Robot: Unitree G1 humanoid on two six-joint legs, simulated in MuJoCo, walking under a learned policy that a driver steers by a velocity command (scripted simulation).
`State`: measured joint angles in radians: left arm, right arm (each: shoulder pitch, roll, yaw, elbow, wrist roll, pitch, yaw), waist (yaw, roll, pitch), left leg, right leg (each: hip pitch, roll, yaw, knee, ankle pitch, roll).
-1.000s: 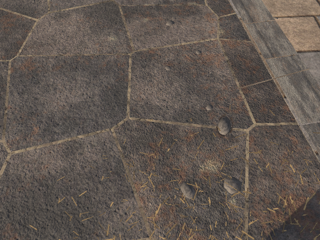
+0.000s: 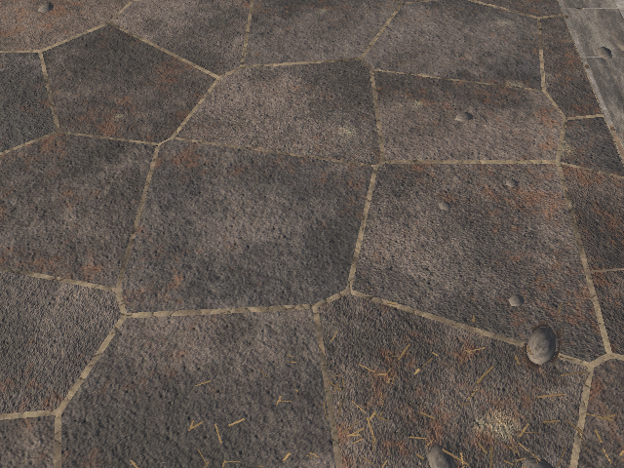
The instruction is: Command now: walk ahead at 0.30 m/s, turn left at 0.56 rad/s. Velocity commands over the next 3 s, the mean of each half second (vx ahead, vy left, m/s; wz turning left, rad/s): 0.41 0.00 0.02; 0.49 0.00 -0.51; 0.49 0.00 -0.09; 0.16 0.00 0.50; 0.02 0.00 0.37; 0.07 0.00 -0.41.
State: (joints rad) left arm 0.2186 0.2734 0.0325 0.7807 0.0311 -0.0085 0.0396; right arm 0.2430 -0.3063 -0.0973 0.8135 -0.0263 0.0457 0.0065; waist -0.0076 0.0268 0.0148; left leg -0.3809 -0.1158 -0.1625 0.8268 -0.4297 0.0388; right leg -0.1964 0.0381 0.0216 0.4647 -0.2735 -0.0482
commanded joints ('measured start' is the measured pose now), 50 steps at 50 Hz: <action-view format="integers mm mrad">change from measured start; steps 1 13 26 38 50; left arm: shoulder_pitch -21 248 192 -216 58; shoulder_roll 136 121 30 -7 135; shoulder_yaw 34 34 40 11 75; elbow -55 101 99 -66 22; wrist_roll -7 -14 -4 5 -25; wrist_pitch -28 -75 -14 -3 -14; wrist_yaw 1 -45 -73 -125 -41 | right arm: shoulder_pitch -37 -316 11 153 29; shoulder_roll -107 2 -7 -51 -53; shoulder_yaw -20 45 42 32 37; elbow -72 -147 -29 68 -55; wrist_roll -13 -13 -1 4 1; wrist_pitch -33 -63 -135 -150 -136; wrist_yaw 30 61 -13 -27 -7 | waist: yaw -5 91 16 -20 17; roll -146 -162 90 40 14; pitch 103 97 24 109 -17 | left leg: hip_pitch -303 -192 287 373 -265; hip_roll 82 125 369 371 236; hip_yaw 31 224 46 355 122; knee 200 -175 -670 -676 422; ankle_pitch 87 227 295 677 105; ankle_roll -14 -54 76 84 -36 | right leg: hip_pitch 109 155 -375 -436 154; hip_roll -296 -237 -121 -102 -251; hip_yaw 350 120 25 -122 357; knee -367 -293 672 239 -205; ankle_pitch -335 307 7 248 325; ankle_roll -99 -146 -27 -34 -272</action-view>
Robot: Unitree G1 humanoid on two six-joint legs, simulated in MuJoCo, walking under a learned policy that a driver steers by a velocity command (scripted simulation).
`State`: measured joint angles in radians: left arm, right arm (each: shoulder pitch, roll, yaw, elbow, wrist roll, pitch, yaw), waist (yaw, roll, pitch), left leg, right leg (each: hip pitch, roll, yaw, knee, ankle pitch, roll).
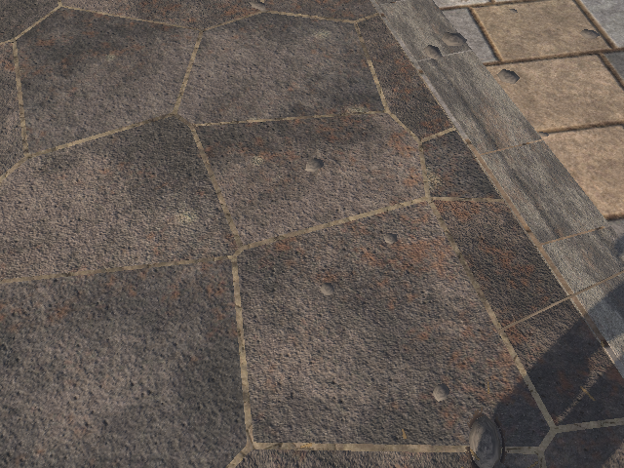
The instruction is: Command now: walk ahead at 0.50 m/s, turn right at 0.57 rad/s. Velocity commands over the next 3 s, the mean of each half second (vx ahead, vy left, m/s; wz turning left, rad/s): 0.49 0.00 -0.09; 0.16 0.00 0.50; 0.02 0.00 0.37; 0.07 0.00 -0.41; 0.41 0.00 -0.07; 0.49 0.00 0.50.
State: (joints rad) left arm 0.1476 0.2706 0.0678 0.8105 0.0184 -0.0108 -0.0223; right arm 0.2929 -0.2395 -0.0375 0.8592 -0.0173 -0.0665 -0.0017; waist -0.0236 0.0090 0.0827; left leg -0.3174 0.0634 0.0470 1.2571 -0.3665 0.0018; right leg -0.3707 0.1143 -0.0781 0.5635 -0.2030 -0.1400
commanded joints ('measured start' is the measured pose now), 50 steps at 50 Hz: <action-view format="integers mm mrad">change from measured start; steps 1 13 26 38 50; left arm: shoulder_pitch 101 299 212 33 8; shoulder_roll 117 113 117 78 119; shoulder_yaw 32 9 -16 -32 -38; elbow -15 61 6 -92 -131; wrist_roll -14 -9 3 12 -19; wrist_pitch -21 -71 -84 14 -11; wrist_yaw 22 18 41 40 64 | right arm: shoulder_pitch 10 -270 47 65 -5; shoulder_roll -114 -83 -230 -196 -224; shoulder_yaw -20 -4 -69 -60 -80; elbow -91 -172 -78 -73 -130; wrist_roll -26 -10 25 17 5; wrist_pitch -4 34 18 49 96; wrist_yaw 2 33 21 -3 -15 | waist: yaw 4 101 -15 14 30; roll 24 -61 55 60 107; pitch -88 -31 -221 -165 -105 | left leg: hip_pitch -267 -370 449 171 207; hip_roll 61 39 273 29 15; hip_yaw -87 -1 -560 -301 -563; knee -45 -525 -870 -891 -768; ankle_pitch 46 397 848 961 733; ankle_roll -11 1 401 181 150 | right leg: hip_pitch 271 399 -234 -184 32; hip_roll -291 -237 -82 -136 -70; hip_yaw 403 227 164 108 173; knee -317 -398 878 409 -57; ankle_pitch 308 475 -198 -4 -84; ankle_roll -166 -35 111 202 140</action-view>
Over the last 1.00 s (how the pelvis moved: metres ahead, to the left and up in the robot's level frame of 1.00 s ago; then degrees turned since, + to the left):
0.44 -0.01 -0.02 -20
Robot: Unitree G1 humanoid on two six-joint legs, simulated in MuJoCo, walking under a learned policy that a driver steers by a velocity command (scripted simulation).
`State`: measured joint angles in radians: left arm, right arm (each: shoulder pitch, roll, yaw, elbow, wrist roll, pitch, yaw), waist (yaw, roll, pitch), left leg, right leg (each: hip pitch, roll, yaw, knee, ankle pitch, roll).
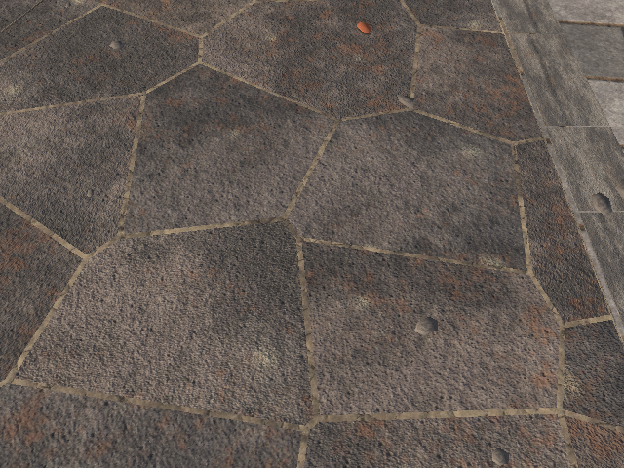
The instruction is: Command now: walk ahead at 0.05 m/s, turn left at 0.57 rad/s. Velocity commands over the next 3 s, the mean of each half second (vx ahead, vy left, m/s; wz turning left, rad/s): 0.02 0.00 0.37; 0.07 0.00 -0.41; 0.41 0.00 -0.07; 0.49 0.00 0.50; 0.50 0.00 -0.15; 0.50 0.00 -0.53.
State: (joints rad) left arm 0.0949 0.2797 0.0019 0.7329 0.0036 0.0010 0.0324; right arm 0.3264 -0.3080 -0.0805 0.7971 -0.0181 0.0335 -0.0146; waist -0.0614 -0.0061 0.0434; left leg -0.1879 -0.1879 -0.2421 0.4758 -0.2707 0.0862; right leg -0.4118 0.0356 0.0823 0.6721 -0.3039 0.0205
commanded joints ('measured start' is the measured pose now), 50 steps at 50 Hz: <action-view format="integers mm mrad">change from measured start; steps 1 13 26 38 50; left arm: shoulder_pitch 117 122 170 171 264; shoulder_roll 118 141 115 67 152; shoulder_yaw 31 52 48 68 91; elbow -41 -62 10 -4 19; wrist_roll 6 21 -7 -6 4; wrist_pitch -32 0 26 59 -9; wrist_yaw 16 12 -36 -56 -40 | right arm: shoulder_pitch -78 -84 -212 -171 -207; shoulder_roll -148 -105 -122 -126 -83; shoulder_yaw -34 -17 31 5 6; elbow -82 -99 -67 -37 -52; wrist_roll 18 10 -9 -7 -29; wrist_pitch -5 48 -7 -2 -32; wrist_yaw -2 45 -14 -19 40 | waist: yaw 103 65 78 46 84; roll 102 -149 192 186 -68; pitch -70 -85 -16 -74 26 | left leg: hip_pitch -2 -317 -42 96 -492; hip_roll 224 119 473 475 231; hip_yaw -257 193 12 173 218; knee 62 619 -216 -67 504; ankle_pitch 523 -167 211 485 43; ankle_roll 20 -150 104 112 -112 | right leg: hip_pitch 214 341 117 102 382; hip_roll -26 -286 -24 -18 -191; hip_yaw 31 42 -63 -138 297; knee -313 -345 38 31 -540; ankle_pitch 145 555 -171 -173 -113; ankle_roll -35 -239 -48 -30 -243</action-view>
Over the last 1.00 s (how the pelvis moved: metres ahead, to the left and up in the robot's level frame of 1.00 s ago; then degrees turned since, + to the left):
0.45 0.03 0.01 19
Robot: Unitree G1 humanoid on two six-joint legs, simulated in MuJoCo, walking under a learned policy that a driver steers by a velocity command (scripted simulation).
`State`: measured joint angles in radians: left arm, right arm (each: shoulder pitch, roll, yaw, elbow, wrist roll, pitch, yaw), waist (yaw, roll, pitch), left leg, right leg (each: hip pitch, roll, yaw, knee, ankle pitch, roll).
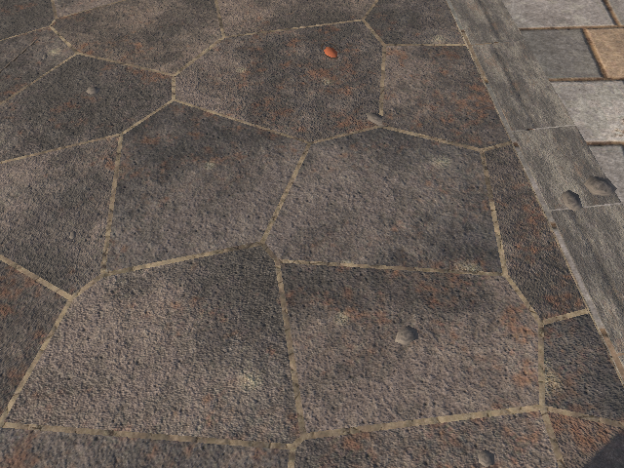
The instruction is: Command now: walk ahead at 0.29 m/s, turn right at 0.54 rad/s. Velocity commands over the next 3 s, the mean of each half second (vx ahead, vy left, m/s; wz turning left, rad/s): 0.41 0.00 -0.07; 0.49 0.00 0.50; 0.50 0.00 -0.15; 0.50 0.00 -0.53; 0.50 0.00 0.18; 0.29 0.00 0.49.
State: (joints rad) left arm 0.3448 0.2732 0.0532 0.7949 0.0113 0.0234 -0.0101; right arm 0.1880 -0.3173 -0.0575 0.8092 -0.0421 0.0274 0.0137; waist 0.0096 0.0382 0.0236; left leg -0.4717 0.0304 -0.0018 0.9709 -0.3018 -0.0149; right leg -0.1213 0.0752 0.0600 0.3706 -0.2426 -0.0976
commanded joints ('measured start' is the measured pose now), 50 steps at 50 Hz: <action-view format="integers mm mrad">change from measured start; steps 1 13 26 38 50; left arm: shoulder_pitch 33 145 -27 -429 -121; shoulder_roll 163 159 104 56 74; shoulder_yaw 42 34 -6 -36 -6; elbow -35 41 -12 -161 -88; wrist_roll -5 12 43 25 27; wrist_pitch -39 -88 -95 -76 -93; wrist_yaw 1 15 -12 -26 20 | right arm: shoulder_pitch -78 -237 109 328 208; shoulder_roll -70 -51 -80 -93 -59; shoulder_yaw -16 4 -20 -31 -20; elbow -66 -127 -10 59 -5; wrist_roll -4 12 35 38 13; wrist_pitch -28 -60 -88 -83 -67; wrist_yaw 12 30 9 -19 -1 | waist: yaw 19 88 9 -100 4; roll -113 -148 14 27 -75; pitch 43 103 18 32 -52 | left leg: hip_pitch -222 -178 348 444 -96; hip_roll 12 17 130 57 -29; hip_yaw -22 30 -372 -321 -104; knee -11 -341 -783 -721 226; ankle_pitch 88 144 170 583 -44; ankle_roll -17 22 256 214 86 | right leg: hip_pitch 105 142 -448 -539 55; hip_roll -229 -277 -152 -90 -377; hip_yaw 319 242 2 -72 348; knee -235 -218 737 298 -129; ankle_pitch -156 103 -16 244 -49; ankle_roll -130 -128 59 139 -80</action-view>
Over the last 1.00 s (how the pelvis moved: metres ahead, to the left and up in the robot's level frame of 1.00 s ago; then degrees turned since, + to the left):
-0.02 -0.05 0.01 -8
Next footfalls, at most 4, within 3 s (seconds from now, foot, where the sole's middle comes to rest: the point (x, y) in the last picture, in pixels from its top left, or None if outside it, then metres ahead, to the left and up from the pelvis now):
0.38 left None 0.29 0.12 -0.78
0.90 right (353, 406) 0.65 0.00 -0.78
1.38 left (240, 351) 0.80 0.27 -0.78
1.90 right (318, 257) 1.08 0.08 -0.78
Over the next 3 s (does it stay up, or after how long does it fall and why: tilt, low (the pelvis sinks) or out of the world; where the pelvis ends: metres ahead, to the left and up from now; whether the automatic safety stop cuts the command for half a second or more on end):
stays up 1.49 0.14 -0.02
